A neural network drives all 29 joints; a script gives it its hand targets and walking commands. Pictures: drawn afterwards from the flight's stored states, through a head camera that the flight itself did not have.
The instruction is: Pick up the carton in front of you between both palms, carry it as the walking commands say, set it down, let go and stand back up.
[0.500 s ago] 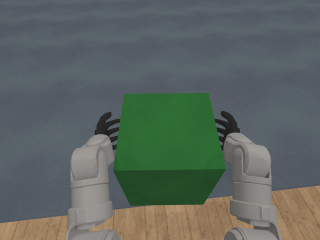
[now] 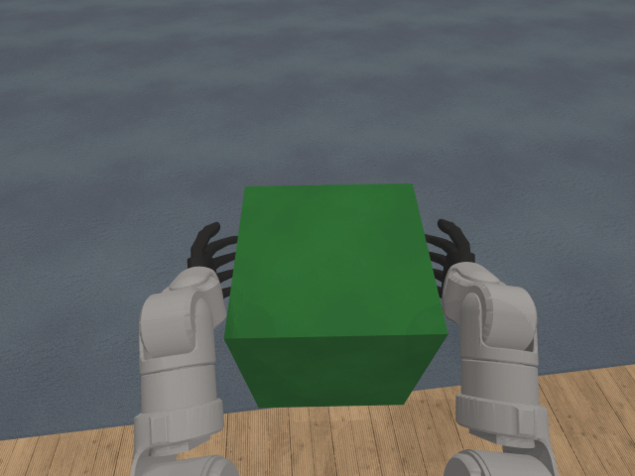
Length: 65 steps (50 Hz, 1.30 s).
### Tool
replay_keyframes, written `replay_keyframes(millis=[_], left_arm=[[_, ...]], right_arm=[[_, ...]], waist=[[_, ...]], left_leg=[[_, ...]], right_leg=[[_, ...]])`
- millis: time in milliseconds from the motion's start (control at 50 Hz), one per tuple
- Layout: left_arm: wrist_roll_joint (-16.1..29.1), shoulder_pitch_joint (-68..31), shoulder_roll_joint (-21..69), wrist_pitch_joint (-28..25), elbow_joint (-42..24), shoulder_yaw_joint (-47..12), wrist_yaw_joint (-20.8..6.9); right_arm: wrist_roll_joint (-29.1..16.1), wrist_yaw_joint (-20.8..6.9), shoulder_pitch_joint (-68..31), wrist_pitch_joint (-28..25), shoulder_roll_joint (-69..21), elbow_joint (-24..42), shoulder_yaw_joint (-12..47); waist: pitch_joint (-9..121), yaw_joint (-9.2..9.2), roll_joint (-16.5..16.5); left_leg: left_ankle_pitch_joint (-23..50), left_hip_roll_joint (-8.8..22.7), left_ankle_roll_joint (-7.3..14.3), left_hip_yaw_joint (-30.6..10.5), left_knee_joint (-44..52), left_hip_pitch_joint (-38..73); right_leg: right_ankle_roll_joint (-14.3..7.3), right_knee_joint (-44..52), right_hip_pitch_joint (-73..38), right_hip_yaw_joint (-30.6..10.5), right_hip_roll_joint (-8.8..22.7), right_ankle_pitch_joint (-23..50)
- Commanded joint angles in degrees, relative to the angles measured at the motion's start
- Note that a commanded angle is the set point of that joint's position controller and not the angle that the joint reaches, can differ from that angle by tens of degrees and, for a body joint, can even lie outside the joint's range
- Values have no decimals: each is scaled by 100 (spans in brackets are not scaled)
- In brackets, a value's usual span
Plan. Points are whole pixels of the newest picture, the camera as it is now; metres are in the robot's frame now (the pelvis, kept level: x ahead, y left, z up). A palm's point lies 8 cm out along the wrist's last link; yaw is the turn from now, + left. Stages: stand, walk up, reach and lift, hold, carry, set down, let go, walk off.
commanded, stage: carry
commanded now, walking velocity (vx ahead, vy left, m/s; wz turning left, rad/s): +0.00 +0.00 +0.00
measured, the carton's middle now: (330, 303) +0.33 +0.00 +0.04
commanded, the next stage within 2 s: none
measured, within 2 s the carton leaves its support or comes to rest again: neither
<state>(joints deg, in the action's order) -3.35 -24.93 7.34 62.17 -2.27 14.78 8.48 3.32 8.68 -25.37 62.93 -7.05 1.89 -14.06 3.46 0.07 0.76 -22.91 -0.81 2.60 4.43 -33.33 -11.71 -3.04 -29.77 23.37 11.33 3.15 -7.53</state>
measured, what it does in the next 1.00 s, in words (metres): stands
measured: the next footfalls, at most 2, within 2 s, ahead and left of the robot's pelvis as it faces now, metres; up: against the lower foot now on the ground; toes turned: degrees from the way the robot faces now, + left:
none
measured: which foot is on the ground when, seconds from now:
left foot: down 0.00-1.00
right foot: down 0.00-1.00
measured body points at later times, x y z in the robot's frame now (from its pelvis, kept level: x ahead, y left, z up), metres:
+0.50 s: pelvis +0.00 +0.00 +0.00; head -0.01 +0.00 +0.45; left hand +0.33 +0.16 +0.10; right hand +0.33 -0.15 +0.10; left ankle -0.06 +0.08 -0.73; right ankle +0.09 -0.10 -0.73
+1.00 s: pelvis +0.00 +0.01 +0.00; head -0.02 +0.00 +0.45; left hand +0.33 +0.16 +0.10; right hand +0.33 -0.15 +0.10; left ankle -0.06 +0.08 -0.73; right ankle +0.09 -0.10 -0.73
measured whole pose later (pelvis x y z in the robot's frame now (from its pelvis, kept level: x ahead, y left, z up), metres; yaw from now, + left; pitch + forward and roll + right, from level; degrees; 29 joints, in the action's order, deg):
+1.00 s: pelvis +0.00 +0.01 +0.00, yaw +0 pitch +1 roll +0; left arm -3.5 -25.1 7.4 62.2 -1.8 15.0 8.5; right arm 3.4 8.8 -25.6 63.0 -7.1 1.4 -14.2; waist 3.5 0.2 0.8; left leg -22.7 -1.2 3.1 4.6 -33.5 -11.9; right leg -2.6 -29.4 23.4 11.2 3.5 -6.9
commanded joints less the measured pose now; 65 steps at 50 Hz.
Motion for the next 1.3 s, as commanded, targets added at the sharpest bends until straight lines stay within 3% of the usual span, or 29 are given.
replay_keyframes(millis=[0, 1280], left_arm=[[1070, -3349, 4316, -47, -360, -3460, -157], [1049, -3375, 4351, -41, -309, -3428, -150]], right_arm=[[-1094, -131, -3421, -127, -4370, 461, 3463], [-1100, -139, -3456, -122, -4402, 410, 3441]], waist=[[1922, 7, -30], [1920, 23, -15]], left_leg=[[1551, 770, 65, -678, 594, -209], [1737, 791, 84, -702, 595, -204]], right_leg=[[-92, 178, -1544, -861, 641, 957], [-52, 177, -1503, -824, 640, 923]])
